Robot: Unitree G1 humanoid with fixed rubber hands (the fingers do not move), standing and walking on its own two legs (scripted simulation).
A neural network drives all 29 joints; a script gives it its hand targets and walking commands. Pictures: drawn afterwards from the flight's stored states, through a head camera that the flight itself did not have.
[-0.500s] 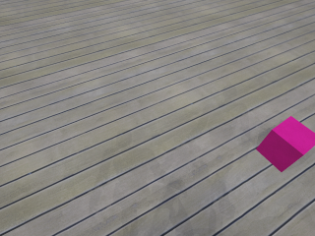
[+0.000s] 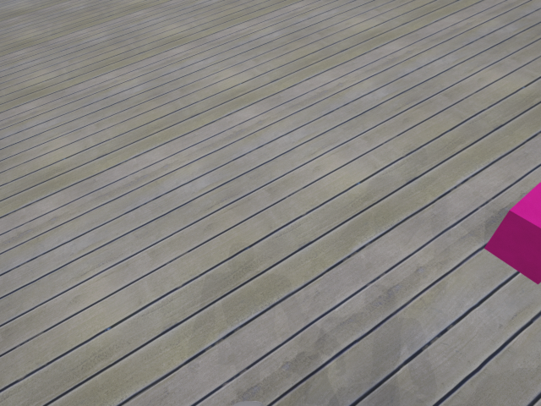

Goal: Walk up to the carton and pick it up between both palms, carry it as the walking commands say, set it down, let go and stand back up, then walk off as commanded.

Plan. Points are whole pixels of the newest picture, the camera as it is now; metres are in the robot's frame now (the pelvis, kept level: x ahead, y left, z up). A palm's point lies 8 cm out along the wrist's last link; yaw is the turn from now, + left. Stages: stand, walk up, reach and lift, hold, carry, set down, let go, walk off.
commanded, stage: walk off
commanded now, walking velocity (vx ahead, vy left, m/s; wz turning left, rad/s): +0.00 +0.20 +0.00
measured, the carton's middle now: (539, 233) +0.81 -0.87 -0.66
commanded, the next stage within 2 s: stand in 1.24 s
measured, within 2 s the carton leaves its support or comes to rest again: neither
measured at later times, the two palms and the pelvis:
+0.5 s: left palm out of the picture +0.04 +0.42 -0.14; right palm out of the picture +0.04 -0.09 -0.13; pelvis -0.02 +0.16 -0.01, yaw -1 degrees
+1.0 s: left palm out of the picture -0.05 +0.57 -0.14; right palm out of the picture +0.06 +0.03 -0.14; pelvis -0.03 +0.29 -0.01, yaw +0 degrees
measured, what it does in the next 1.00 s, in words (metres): steps to the left: left foot, then right foot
